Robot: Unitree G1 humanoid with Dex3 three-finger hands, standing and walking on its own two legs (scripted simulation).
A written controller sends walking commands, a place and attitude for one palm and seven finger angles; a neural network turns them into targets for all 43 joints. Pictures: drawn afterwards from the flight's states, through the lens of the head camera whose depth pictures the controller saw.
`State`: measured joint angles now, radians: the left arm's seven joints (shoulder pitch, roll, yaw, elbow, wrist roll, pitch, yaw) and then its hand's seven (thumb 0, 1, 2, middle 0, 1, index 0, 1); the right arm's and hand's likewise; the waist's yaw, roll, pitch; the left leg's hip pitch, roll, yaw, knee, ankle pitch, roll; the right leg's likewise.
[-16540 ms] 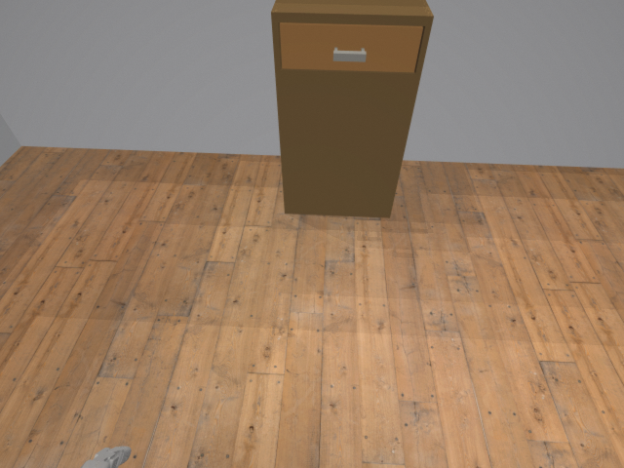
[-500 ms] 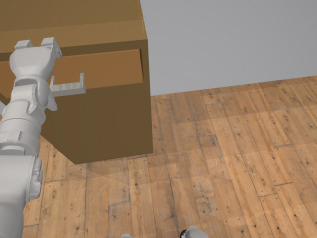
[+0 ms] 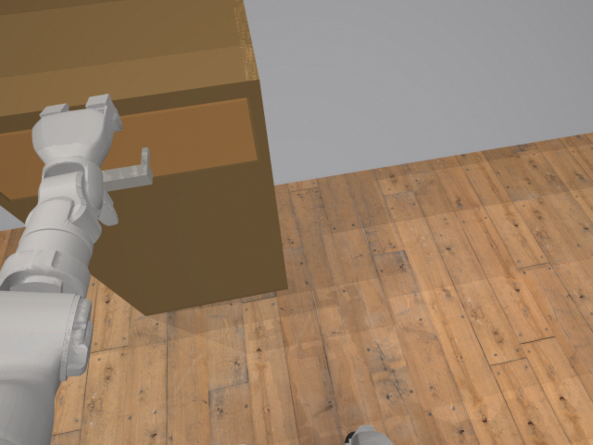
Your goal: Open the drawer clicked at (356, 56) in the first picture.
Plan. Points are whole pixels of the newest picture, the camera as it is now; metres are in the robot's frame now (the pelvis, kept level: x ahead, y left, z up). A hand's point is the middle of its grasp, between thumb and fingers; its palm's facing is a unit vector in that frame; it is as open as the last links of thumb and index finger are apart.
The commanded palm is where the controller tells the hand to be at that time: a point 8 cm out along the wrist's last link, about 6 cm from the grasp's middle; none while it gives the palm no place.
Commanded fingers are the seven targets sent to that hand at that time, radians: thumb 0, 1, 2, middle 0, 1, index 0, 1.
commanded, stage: move the hooked fingers above the handle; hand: left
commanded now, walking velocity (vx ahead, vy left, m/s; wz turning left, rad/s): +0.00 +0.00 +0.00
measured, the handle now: (118, 168) +0.54 +0.27 +0.01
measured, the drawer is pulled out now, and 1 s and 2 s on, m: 0.00 0.00 0.00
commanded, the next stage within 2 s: lower the fingers behind the handle in 1.22 s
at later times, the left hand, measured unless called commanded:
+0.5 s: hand (94, 166) +0.50 +0.26 +0.07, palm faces +0.00 +0.02 -1.00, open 13.8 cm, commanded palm +0.47 +0.26 +0.13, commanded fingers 0.00 -0.50 0.30 -0.30 -1.20 -0.30 -1.20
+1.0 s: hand (87, 178) +0.48 +0.27 +0.07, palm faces -0.02 +0.02 -1.00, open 13.8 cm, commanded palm +0.47 +0.26 +0.13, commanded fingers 0.00 -0.50 0.30 -0.30 -1.20 -0.30 -1.20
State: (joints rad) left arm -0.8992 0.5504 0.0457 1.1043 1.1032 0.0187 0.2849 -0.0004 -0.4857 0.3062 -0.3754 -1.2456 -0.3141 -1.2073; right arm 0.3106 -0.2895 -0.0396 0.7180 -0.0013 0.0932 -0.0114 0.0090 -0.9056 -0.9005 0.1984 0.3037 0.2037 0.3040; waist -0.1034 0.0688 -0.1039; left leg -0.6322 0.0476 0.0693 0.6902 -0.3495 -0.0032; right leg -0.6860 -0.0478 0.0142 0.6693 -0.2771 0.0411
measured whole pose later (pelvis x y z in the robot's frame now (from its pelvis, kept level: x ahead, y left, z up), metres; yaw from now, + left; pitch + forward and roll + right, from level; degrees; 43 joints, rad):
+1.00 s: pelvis +0.00 +0.00 +0.00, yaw +2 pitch +15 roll -1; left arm -0.85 0.56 -0.01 1.02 1.10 -0.11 0.23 0.00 -0.49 0.31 -0.32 -1.20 -0.32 -1.20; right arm 0.32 -0.28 -0.07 0.72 0.00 0.05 -0.04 0.01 -0.90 -0.90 0.20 0.30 0.21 0.30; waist -0.08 0.04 -0.08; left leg -0.60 0.04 0.03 0.68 -0.34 -0.01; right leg -0.63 -0.06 -0.03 0.64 -0.28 0.04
